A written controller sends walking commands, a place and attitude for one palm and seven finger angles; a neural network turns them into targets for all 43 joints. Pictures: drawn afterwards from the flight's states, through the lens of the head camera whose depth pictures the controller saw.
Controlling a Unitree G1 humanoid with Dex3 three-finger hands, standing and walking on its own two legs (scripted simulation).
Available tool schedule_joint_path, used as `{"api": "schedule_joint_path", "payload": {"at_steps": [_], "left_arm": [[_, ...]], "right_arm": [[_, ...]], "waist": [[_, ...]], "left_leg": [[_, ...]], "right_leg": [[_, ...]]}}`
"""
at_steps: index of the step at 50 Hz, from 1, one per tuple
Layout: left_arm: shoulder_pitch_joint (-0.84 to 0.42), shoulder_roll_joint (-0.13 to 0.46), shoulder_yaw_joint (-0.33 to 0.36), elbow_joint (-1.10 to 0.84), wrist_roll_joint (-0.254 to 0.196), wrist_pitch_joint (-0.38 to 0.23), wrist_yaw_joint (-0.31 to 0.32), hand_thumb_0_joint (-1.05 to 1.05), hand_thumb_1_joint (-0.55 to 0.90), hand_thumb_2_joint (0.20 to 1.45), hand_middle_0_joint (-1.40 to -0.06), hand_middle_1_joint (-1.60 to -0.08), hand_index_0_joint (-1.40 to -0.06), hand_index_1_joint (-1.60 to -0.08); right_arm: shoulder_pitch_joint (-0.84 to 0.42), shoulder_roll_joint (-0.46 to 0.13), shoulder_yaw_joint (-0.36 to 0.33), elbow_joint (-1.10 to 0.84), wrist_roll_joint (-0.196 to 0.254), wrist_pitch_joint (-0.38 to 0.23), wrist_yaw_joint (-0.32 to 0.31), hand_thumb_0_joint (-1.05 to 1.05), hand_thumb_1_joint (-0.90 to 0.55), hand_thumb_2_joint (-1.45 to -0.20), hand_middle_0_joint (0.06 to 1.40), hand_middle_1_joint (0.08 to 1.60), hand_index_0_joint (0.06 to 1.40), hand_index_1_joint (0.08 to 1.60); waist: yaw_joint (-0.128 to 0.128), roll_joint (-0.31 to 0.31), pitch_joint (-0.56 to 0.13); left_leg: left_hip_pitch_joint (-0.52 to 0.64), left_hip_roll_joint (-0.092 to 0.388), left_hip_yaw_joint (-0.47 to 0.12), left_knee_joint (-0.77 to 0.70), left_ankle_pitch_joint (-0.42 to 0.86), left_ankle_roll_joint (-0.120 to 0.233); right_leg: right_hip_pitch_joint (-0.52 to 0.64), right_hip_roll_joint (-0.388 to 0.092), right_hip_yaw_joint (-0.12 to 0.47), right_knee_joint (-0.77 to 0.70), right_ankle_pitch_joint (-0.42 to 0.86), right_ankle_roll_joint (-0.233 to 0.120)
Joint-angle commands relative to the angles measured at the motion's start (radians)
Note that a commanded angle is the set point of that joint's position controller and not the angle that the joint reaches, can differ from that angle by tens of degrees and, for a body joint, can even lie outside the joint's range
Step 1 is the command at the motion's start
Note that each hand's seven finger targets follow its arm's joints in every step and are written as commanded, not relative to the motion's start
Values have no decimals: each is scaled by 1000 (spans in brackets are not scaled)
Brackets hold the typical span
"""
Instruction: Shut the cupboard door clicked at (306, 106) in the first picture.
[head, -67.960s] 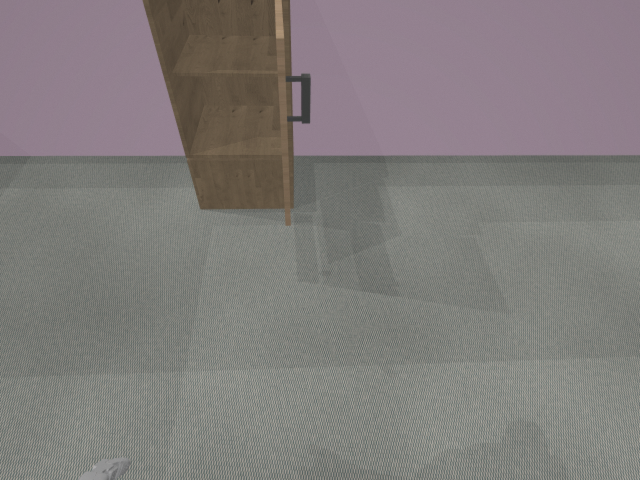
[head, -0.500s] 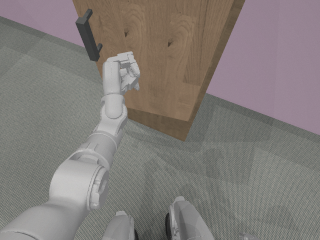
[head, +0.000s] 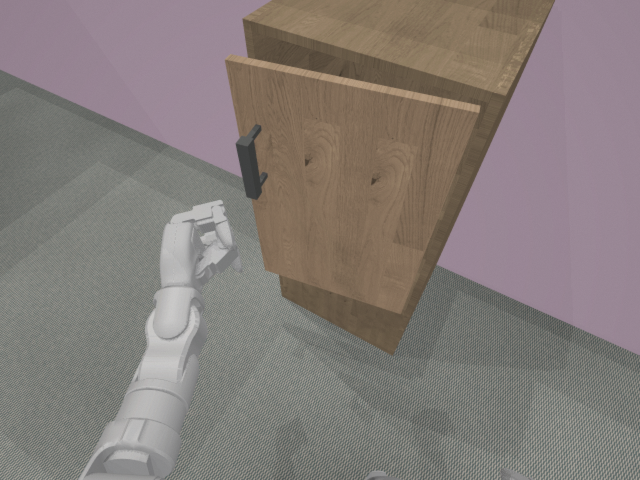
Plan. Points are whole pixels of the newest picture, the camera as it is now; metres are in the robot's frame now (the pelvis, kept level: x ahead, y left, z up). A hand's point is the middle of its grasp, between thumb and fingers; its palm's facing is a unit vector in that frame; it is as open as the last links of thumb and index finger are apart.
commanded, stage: draw the hand back to the body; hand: left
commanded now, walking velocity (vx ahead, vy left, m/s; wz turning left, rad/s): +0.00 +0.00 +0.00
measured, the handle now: (254, 162) +0.63 +0.12 +0.00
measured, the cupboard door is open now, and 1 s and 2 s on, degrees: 10 10 10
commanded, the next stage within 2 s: step back with the hand held close in 1.14 s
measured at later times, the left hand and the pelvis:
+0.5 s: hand (72, 306) +0.27 +0.23 +0.15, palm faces +0.26 -0.93 -0.27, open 4.2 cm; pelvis +0.02 +0.03 +0.04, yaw +1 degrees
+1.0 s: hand out of the picture +0.19 +0.29 +0.18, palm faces +0.50 -0.78 -0.37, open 7.2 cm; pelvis +0.01 +0.02 +0.04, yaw +1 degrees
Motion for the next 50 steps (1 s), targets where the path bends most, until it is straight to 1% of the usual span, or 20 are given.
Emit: {"api": "schedule_joint_path", "payload": {"at_steps": [1, 3, 4, 6, 8, 11, 13, 17, 19, 24, 27, 28, 33, 36, 38, 40, 42, 46, 48, 50], "left_arm": [[-190, 113, -11, -231, 11, -27, -52, 0, 900, 900, -1217, -1410, -1217, -1410], [-91, 139, 24, -270, -17, 36, -76, 0, 900, 900, -1163, -1350, -1163, -1350], [-100, 188, -35, -385, 49, 61, -44, 0, 900, 900, -1135, -1320, -1135, -1320], [-39, 199, -6, -477, 45, 111, -17, 0, 900, 900, -1080, -1260, -1080, -1260], [21, 248, 30, -560, 45, 154, 0, 0, 900, 900, -1025, -1200, -1025, -1200], [46, 242, 25, -671, 53, 201, 17, 0, 900, 900, -943, -1110, -943, -1110], [53, 256, 32, -745, 61, 224, 28, 0, 900, 900, -887, -1050, -887, -1050], [226, 236, 32, -810, 60, 268, 36, 0, 900, 900, -777, -930, -777, -930], [294, 236, 44, -870, 63, 278, 38, 0, 900, 900, -723, -870, -723, -870], [445, 294, 147, -952, 62, 293, 45, 0, 900, 900, -585, -720, -585, -720], [516, 352, 234, -999, 60, 295, 53, 0, 900, 900, -502, -630, -502, -630], [509, 353, 242, -1052, 59, 290, 54, 0, 900, 900, -475, -600, -475, -600], [604, 397, 328, -1146, 59, 273, 71, 0, 900, 900, -337, -450, -337, -450], [680, 416, 384, -1151, 55, 268, 78, 0, 900, 900, -255, -360, -255, -360], [715, 435, 423, -1160, 52, 261, 81, 0, 900, 900, -200, -300, -200, -300], [711, 363, 354, -1098, 56, 264, 75, 0, 900, 900, -200, -300, -200, -300], [696, 333, 324, -1045, 57, 272, 73, 0, 900, 900, -200, -300, -200, -300], [635, 378, 350, -1075, 66, 254, 86, 0, 900, 900, -200, -300, -200, -300], [621, 405, 367, -1134, 68, 242, 90, 0, 900, 900, -200, -300, -200, -300], [638, 421, 386, -1157, 70, 232, 96, 0, 900, 900, -200, -300, -200, -300]], "right_arm": [[-62, -95, -22, -130, 17, -52, -3, 0, -900, -900, 200, 300, 200, 300], [-97, -96, -18, -160, 31, -50, -7, 0, -900, -900, 200, 300, 200, 300], [-138, -67, -27, -182, 39, -14, -25, 0, -900, -900, 200, 300, 200, 300], [-173, -64, -21, -207, 37, 2, -51, 0, -900, -900, 200, 300, 200, 300], [-204, -64, -8, -209, 38, 11, -66, 0, -900, -900, 200, 300, 200, 300], [-233, -52, 8, -208, 34, 4, -83, 0, -900, -900, 200, 300, 200, 300], [-241, -49, 19, -201, 28, -13, -90, 0, -900, -900, 200, 300, 200, 300], [-243, -50, 29, -187, 17, -44, -87, 0, -900, -900, 200, 300, 200, 300], [-246, -45, 35, -184, 12, -54, -81, 0, -900, -900, 200, 300, 200, 300], [-263, -47, 34, -174, 0, -65, -72, 0, -900, -900, 200, 300, 200, 300], [-270, -50, 28, -165, -5, -72, -72, 0, -900, -900, 200, 300, 200, 300], [-277, -44, 31, -170, -6, -76, -70, 0, -900, -900, 200, 300, 200, 300], [-277, -43, 23, -149, -7, -112, -67, 0, -900, -900, 200, 300, 200, 300], [-275, -47, 13, -138, -6, -127, -66, 0, -900, -900, 200, 300, 200, 300], [-270, -50, 9, -133, -2, -136, -66, 0, -900, -900, 200, 300, 200, 300], [-265, -56, 6, -116, -1, -140, -65, 0, -900, -900, 200, 300, 200, 300], [-260, -71, 0, -108, 0, -142, -67, 0, -900, -900, 200, 300, 200, 300], [-265, -73, -5, -109, 0, -150, -77, 0, -900, -900, 200, 300, 200, 300], [-273, -67, -3, -112, -2, -161, -80, 0, -900, -900, 200, 300, 200, 300], [-279, -60, 2, -112, -7, -174, -82, 0, -900, -900, 200, 300, 200, 300]], "waist": [[24, 38, -171], [56, 6, -171], [46, -53, -214], [51, -81, -187], [65, -59, -157], [60, -35, -108], [63, 33, -96], [75, 44, -46], [80, 57, -47], [99, -7, -10], [112, 9, -10], [114, 45, -19], [122, 102, -8], [127, 62, 19], [129, 72, 37], [111, 37, 103], [102, 8, 163], [110, 8, 102], [121, 50, 35], [129, 70, 14]], "left_leg": [[78, -27, 11, -156, 153, 16], [96, -29, 14, -186, 169, 15], [152, -27, 20, -235, 190, 15], [190, -23, 16, -261, 224, 22], [232, -15, 10, -293, 264, 25], [312, -7, -1, -342, 305, 24], [372, -4, -11, -370, 351, 19], [428, 4, -22, -415, 430, 10], [457, 11, -28, -433, 488, 0], [456, 15, -32, -459, 530, -10], [450, 11, -28, -466, 523, -11], [452, 8, -31, -468, 528, -14], [454, 11, -37, -471, 547, -27], [442, 12, -30, -474, 514, -23], [430, 14, -34, -480, 504, -29], [419, 15, -26, -490, 444, -22], [406, 19, -31, -505, 376, -13], [415, 6, -32, -511, 288, 5], [431, 0, -35, -509, 304, 6], [426, -5, -31, -506, 310, 4]], "right_leg": [[261, -15, 39, -124, 185, 15], [320, -22, 39, -147, 192, 13], [408, -41, 80, -192, 168, 15], [451, -46, 73, -221, 209, 22], [489, -45, 68, -245, 261, 21], [502, -38, 47, -285, 278, 17], [516, -36, 36, -308, 302, 11], [551, -31, 17, -355, 331, 10], [575, -31, 11, -363, 350, 11], [618, -30, 2, -389, 370, 15], [644, -30, 5, -402, 370, 16], [655, -34, 7, -399, 371, 15], [656, -32, 3, -407, 352, 17], [640, -27, 1, -413, 333, 20], [639, -28, 1, -414, 318, 19], [585, -29, -1, -426, 275, 24], [548, -28, 0, -447, 221, 25], [567, -32, 9, -443, 157, 25], [611, -35, 14, -435, 173, 22], [632, -35, 14, -431, 185, 21]]}}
